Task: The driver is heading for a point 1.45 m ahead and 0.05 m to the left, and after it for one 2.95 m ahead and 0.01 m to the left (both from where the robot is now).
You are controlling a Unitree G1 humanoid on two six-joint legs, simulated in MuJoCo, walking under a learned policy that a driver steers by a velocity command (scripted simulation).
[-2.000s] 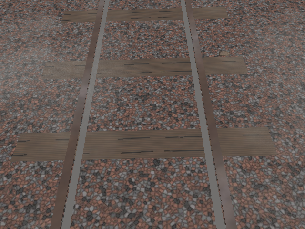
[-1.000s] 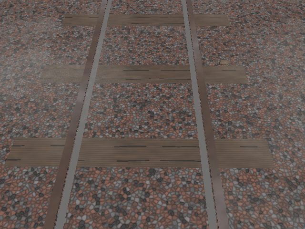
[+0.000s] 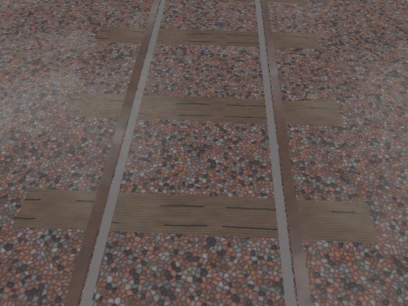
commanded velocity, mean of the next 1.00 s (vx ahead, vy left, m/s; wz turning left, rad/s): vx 0.44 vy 0.00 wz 0.00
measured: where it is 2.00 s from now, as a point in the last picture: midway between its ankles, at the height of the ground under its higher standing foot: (211, 171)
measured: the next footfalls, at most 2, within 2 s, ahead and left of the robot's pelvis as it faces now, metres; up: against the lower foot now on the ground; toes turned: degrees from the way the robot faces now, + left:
right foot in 0.56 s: +0.44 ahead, -0.12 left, +0.00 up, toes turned -3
left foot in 1.12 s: +0.76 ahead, +0.12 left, +0.00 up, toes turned +2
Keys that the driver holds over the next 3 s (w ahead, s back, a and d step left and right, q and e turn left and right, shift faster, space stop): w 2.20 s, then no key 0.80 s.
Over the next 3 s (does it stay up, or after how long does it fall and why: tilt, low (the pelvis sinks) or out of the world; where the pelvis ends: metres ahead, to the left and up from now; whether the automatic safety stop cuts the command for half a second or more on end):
stays up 1.37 0.00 0.01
